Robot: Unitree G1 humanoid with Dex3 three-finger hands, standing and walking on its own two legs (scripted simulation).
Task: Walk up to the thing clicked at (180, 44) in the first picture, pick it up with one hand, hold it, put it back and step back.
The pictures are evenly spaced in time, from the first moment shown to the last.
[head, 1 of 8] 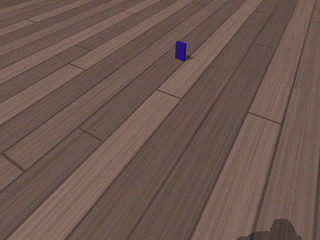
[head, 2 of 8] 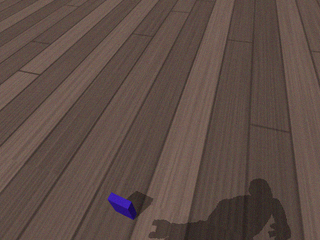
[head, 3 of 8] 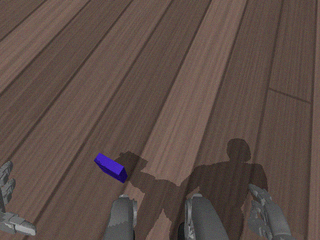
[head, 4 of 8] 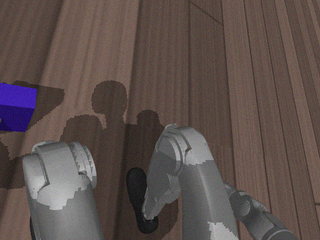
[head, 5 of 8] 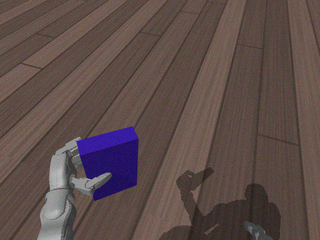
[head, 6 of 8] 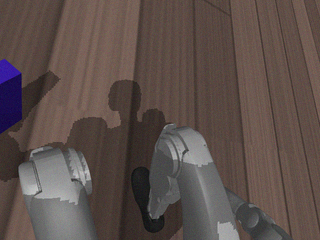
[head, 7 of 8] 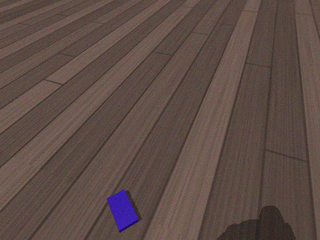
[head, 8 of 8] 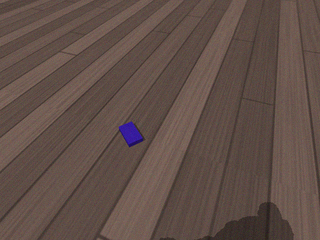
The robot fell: no
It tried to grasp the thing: yes
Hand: left
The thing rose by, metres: 0.66
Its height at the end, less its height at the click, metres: -0.09
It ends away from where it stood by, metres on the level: 0.13
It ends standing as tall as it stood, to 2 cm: no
